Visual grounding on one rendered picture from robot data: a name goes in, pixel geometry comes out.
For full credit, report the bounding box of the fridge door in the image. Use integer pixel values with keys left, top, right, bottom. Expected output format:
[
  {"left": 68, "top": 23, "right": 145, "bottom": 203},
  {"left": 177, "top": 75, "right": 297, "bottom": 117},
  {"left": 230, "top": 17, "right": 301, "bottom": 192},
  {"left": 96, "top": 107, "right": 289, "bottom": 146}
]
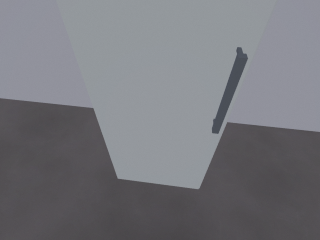
[{"left": 56, "top": 0, "right": 276, "bottom": 189}]

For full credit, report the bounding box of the handle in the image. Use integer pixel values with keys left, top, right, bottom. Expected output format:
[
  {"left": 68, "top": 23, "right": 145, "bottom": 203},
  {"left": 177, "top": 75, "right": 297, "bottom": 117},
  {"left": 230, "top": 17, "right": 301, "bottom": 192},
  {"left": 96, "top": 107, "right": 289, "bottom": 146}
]
[{"left": 212, "top": 47, "right": 248, "bottom": 134}]

